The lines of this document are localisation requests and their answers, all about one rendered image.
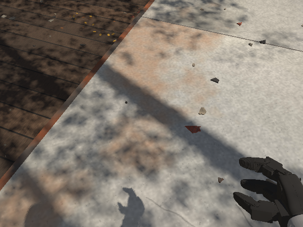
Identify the robot right hand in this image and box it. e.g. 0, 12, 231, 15
233, 156, 303, 227

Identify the right robot forearm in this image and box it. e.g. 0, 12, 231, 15
287, 214, 303, 227

